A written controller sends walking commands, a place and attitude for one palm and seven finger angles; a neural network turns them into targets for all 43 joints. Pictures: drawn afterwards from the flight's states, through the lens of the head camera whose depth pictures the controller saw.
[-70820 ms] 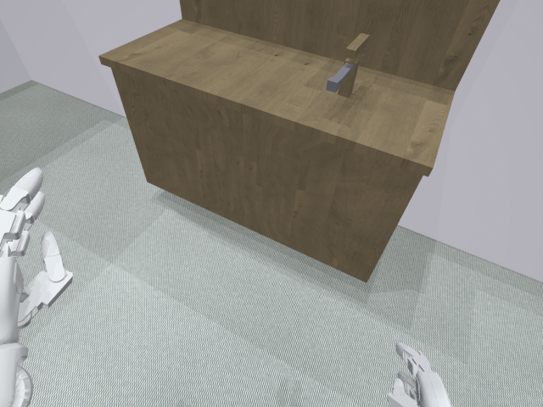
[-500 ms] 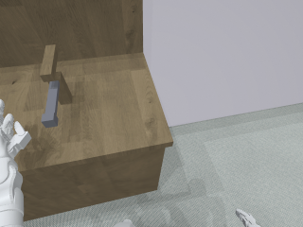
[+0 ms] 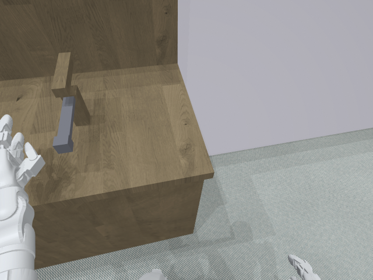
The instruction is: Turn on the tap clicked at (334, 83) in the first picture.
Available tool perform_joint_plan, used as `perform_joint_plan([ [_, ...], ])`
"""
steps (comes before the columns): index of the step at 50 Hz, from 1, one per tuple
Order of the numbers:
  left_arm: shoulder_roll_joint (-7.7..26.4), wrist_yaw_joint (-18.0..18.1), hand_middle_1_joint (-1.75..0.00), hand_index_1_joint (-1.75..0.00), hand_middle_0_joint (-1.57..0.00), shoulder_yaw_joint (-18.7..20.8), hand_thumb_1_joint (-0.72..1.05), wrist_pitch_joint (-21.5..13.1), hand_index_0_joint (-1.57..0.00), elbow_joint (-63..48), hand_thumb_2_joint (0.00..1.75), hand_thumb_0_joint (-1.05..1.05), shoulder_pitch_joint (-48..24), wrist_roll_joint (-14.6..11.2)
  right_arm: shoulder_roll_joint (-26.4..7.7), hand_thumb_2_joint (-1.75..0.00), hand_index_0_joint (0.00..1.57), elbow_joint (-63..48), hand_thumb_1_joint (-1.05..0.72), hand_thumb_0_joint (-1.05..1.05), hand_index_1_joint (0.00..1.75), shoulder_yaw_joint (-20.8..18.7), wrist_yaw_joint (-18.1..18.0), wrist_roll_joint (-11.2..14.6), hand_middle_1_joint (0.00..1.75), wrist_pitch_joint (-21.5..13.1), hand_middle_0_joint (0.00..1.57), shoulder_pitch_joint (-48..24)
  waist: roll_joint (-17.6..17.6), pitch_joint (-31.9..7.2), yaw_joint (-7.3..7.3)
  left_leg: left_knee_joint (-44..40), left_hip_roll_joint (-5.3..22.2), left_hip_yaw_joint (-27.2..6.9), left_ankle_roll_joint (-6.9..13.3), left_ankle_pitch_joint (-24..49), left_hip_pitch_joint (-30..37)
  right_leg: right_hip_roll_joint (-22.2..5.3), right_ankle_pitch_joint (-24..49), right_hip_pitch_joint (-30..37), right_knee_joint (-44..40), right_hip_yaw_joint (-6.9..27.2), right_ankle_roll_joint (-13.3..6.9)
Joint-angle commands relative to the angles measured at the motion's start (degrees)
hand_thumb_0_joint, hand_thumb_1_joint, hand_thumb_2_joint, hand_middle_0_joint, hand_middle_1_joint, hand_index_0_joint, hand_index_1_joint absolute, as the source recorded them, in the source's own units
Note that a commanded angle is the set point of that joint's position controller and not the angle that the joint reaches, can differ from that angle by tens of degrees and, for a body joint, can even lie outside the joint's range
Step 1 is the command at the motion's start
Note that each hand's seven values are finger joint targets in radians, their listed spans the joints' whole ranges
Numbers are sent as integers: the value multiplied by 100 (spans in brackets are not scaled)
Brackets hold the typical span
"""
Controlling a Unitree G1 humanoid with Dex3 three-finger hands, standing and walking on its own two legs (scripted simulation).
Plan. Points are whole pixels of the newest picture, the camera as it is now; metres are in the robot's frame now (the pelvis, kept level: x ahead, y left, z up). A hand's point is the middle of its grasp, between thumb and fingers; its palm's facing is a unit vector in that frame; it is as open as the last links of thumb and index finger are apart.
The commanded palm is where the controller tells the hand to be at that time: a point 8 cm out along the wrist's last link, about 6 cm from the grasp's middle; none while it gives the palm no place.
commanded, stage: push the lever round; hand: left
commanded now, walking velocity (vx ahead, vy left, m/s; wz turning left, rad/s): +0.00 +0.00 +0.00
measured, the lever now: (63, 144) +0.36 +0.28 +0.09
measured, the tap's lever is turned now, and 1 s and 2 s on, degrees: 0 9 41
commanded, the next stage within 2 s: none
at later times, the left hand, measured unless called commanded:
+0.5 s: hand (59, 157) +0.33 +0.28 +0.08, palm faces +0.50 -0.86 -0.08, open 7.8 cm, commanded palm +0.29 +0.30 +0.08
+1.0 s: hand (75, 156) +0.34 +0.25 +0.08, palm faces +0.61 -0.79 -0.06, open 7.6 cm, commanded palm +0.30 +0.26 +0.08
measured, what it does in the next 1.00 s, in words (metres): stands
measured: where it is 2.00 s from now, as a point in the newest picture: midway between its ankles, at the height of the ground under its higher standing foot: outside the picture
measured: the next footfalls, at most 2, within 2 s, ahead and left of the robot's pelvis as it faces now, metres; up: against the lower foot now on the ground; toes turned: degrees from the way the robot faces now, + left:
none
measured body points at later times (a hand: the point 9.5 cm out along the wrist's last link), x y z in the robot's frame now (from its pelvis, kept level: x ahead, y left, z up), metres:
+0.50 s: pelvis +0.01 +0.00 +0.00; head +0.04 +0.01 +0.45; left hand +0.30 +0.32 +0.08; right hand +0.14 -0.25 -0.10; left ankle +0.04 +0.10 -0.71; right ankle -0.03 -0.10 -0.71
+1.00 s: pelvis +0.00 -0.01 +0.00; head +0.03 -0.01 +0.45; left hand +0.30 +0.29 +0.08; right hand +0.15 -0.25 -0.11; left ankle +0.04 +0.10 -0.71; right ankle -0.03 -0.10 -0.71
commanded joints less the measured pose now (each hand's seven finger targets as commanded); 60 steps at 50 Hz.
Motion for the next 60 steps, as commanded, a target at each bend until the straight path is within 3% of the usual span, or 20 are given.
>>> perform_joint_plan([
  [1,1428,82,-15,-15,-15,83,90,-369,-15,-1500,90,0,-1358,-32,-878,-90,20,-703,-90,0,30,-344,-37,15,30,-281,20,-118,692,-1563,3,-672,14,-375,12,1049,1816,-53,1256,-204,-643,319,55],
  [5,1297,216,-15,-15,-15,40,90,-229,-15,-1229,90,0,-1292,-38,-888,-90,20,-706,-90,0,30,-320,-36,38,30,-237,20,-124,236,-1275,-9,-768,18,-407,14,850,1580,-45,1155,-201,-676,274,75],
  [14,1394,621,-15,-15,-15,205,90,-350,-15,-1697,90,0,-1047,158,-844,-90,20,-703,-90,0,30,-361,64,-28,30,-175,20,-127,391,-1495,82,-654,44,-338,-28,1423,1767,-28,1573,-24,-562,286,60],
  [19,631,747,-15,-15,-15,-439,90,-422,-15,-2092,90,0,-1100,171,-785,-90,20,-728,-90,0,30,-359,118,-39,30,-228,20,-232,586,-1455,-12,-641,81,-433,-77,1454,1993,-28,1446,-235,-536,236,52],
  [23,461,917,-15,-15,-15,-591,90,-277,-15,-1921,90,0,-1223,176,-809,-90,20,-710,-90,0,30,-361,95,-27,30,-231,20,-285,201,-1293,-60,-677,44,-400,-42,1099,1766,-53,1332,-232,-615,244,67],
  [25,327,1074,-15,-15,-15,-743,90,-271,-15,-2182,90,0,-1327,293,-774,-90,20,-723,-90,0,30,-358,94,-49,30,-233,20,-320,442,-1455,-45,-667,39,-417,-63,1182,1924,-76,1343,-240,-574,252,58],
  [29,535,1387,-15,-15,-15,-532,90,-199,-15,-2080,90,0,-1254,447,-778,-90,20,-660,-90,0,30,-355,110,-97,30,-179,20,-308,203,-1477,16,-622,18,-397,-71,1276,1810,-65,1456,-116,-560,250,53],
  [33,75,1519,-15,-15,-15,-897,90,-212,-15,-2261,90,0,-1159,446,-706,-90,20,-761,-90,0,30,-348,170,-99,30,-167,20,-392,228,-1602,10,-550,2,-312,-57,1426,1867,-85,1674,-16,-555,266,59],
  [37,62,1654,-15,-15,-15,-914,90,-174,-15,-2126,90,0,-1370,489,-694,-90,20,-748,-90,0,30,-325,162,-97,30,-108,20,-459,162,-1431,-36,-523,-34,-253,-16,1210,1680,-109,1667,-7,-610,310,71],
  [39,344,1769,-15,-15,-15,-633,90,-158,-15,-2080,90,0,-1343,552,-698,-90,20,-689,-90,0,30,-317,145,-104,30,-63,20,-469,288,-1333,33,-544,-43,-240,-20,1158,1599,-110,1637,37,-637,339,48],
  [42,-148,1872,-15,-15,-15,-1142,90,-188,-15,-2254,90,0,-1603,604,-646,-90,20,-750,-90,0,30,-308,172,-128,30,-93,20,-521,333,-1433,-49,-512,-43,-254,-11,1160,1740,-124,1633,-55,-613,328,55],
  [44,19,1983,-15,-15,-15,-973,90,-148,-15,-2103,90,0,-1554,660,-679,-90,20,-681,-90,0,30,-310,164,-140,30,-54,20,-493,290,-1364,-39,-526,-41,-280,-15,1070,1653,-117,1530,-51,-627,319,48],
  [48,-320,2143,-15,-15,-15,-1295,90,-162,-15,-2055,90,0,-1868,658,-657,-90,20,-723,-90,0,30,-310,164,-146,30,-64,20,-568,41,-1422,-101,-507,-64,-259,12,902,1593,-142,1453,-61,-673,345,80],
  [49,-84,2231,-15,-15,-15,-1064,90,-162,-15,-2008,90,0,-1924,712,-666,-90,20,-643,-90,0,30,-316,150,-144,30,-40,20,-552,159,-1383,-85,-518,-60,-276,1,857,1581,-136,1370,-81,-679,359,61],
  [51,-392,2328,-15,-15,-15,-1393,90,-173,-15,-2045,90,0,-2165,773,-634,-90,20,-670,-90,0,30,-303,177,-149,30,-50,20,-578,185,-1405,-121,-522,-56,-302,-6,826,1632,-143,1321,-147,-650,332,51],
  [53,-458,2456,-15,-15,-15,-1474,90,-164,-15,-2068,90,0,-2208,837,-633,-90,20,-663,-90,0,30,-313,183,-175,30,-56,20,-605,210,-1508,-139,-488,-68,-277,3,851,1646,-159,1356,-140,-657,355,62],
  [54,-239,2556,-15,-15,-15,-1237,90,-126,-15,-1958,90,0,-2144,895,-655,-90,20,-599,-90,0,30,-327,172,-186,30,-26,20,-558,155,-1471,-94,-512,-62,-296,-3,810,1594,-150,1298,-117,-663,356,56],
  [57,-500,2723,-15,-15,-15,-1506,90,-81,-15,-1895,90,0,-2548,952,-617,-90,20,-613,-90,0,30,-306,188,-186,30,-15,20,-629,81,-1474,-181,-504,-62,-286,3,690,1556,-170,1211,-169,-687,349,69],
  [59,-285,2895,-15,-15,-15,-1245,90,-34,-15,-1784,90,0,-2423,1032,-631,-90,20,-554,-90,0,30,-323,174,-216,30,40,20,-612,80,-1521,-93,-517,-68,-291,-11,725,1530,-153,1209,-99,-679,351,56],
  [60,-570,2936,-15,-15,-15,-1469,90,-3,-15,-1770,90,0,-2465,1024,-594,-90,20,-616,-90,0,30,-314,198,-214,30,52,20,-629,-10,-1562,-124,-520,-75,-275,-5,774,1524,-172,1282,-50,-664,332,69],
])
